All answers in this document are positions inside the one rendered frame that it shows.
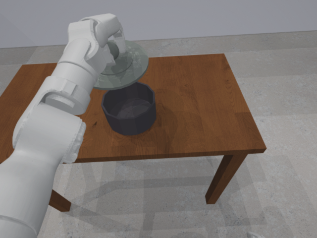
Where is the left robot upper arm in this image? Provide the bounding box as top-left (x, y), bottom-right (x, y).
top-left (0, 102), bottom-right (86, 238)

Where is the robot left forearm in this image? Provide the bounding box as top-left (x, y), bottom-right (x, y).
top-left (12, 17), bottom-right (108, 149)

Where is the lid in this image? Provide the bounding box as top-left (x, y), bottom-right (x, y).
top-left (93, 40), bottom-right (149, 90)

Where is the knob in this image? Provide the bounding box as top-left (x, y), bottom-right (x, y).
top-left (107, 42), bottom-right (119, 60)

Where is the pot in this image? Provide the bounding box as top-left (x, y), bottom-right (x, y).
top-left (101, 81), bottom-right (156, 135)

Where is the left robot hand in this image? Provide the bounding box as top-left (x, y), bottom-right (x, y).
top-left (91, 13), bottom-right (126, 66)

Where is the table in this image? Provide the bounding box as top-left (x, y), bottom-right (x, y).
top-left (0, 54), bottom-right (267, 212)

